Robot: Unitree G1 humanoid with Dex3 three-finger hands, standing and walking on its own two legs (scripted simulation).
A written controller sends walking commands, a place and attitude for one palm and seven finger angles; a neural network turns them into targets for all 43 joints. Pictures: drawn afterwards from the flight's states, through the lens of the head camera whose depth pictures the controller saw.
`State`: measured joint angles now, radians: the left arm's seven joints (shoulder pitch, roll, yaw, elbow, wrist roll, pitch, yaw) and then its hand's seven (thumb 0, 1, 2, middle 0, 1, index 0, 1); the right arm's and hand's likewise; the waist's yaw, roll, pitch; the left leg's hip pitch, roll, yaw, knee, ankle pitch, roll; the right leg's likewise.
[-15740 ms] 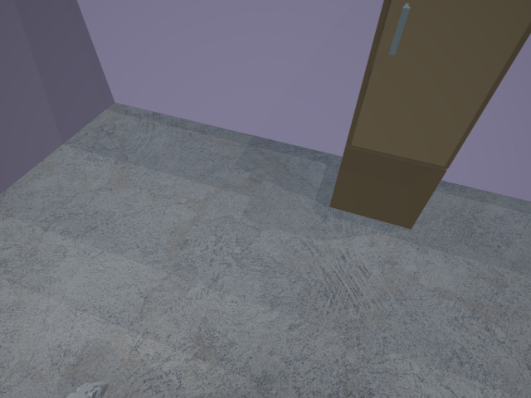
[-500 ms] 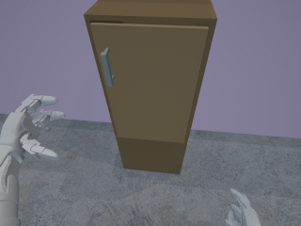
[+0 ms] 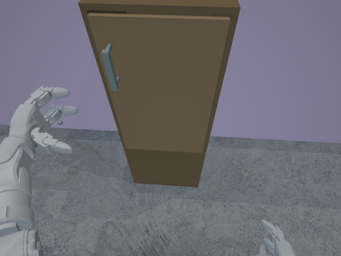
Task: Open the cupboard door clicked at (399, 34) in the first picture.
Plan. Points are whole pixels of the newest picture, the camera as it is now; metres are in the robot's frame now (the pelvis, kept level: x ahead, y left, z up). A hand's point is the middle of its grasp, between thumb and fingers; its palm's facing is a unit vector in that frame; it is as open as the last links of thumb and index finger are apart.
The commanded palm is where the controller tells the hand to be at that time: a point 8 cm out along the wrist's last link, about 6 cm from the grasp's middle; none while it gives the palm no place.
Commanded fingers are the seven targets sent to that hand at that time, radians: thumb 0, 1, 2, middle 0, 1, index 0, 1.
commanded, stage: move the hooked fingers beside the handle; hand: left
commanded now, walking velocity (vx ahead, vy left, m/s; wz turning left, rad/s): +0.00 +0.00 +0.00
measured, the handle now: (112, 68) +0.58 +0.20 +0.12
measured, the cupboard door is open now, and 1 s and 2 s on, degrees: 0 0 0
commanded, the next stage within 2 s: none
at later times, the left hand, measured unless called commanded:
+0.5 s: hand (75, 103) +0.43 +0.26 +0.12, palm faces +0.00 -1.00 +0.01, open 14.0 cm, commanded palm +0.41 +0.31 +0.13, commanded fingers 0.00 -0.50 0.30 -0.30 -1.20 -0.30 -1.20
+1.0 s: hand (83, 85) +0.50 +0.26 +0.13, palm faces -0.03 -1.00 -0.01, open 14.0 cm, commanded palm +0.49 +0.31 +0.12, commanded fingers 0.00 -0.50 0.30 -0.30 -1.20 -0.30 -1.20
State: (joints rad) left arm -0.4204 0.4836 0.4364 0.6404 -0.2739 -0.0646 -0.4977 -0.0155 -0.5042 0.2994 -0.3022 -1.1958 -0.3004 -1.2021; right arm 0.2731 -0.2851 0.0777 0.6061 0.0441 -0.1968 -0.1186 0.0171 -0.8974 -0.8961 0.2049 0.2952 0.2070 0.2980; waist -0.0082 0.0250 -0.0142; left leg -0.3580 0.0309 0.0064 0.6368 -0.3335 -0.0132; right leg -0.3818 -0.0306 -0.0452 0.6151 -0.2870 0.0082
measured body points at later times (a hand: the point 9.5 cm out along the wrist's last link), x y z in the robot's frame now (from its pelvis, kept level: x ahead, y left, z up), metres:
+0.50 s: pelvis +0.01 +0.00 -0.01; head +0.06 +0.00 +0.44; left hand +0.43 +0.32 +0.13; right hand +0.09 -0.27 -0.11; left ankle +0.00 +0.13 -0.73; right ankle +0.02 -0.13 -0.73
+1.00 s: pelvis +0.01 +0.01 -0.02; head +0.11 +0.02 +0.42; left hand +0.50 +0.32 +0.13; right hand +0.02 -0.27 -0.12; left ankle +0.00 +0.13 -0.73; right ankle +0.02 -0.13 -0.73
